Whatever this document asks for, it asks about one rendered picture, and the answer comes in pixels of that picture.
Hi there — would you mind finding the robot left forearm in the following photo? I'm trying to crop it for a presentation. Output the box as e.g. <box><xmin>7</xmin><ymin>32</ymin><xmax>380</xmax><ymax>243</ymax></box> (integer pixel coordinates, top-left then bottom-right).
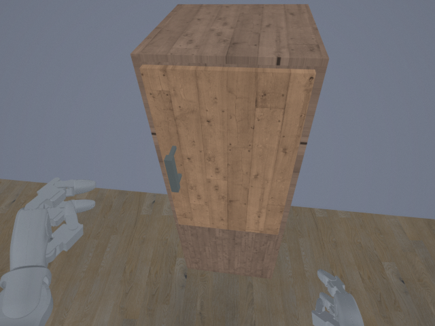
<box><xmin>0</xmin><ymin>266</ymin><xmax>54</xmax><ymax>326</ymax></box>

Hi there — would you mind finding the handle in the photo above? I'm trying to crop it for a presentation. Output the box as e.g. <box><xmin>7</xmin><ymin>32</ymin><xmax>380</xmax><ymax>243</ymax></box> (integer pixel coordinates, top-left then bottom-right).
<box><xmin>164</xmin><ymin>146</ymin><xmax>182</xmax><ymax>193</ymax></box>

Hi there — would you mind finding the cupboard door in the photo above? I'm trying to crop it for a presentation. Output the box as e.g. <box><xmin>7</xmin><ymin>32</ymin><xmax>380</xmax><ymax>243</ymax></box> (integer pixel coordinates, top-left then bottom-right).
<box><xmin>139</xmin><ymin>65</ymin><xmax>316</xmax><ymax>235</ymax></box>

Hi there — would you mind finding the right robot hand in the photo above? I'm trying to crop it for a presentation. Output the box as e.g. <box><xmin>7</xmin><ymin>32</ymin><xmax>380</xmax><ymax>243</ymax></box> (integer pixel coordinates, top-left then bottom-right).
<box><xmin>311</xmin><ymin>269</ymin><xmax>364</xmax><ymax>326</ymax></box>

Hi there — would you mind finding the left robot hand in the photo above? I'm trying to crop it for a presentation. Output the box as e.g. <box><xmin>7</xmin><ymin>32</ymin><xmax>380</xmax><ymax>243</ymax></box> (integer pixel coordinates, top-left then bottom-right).
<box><xmin>10</xmin><ymin>177</ymin><xmax>96</xmax><ymax>271</ymax></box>

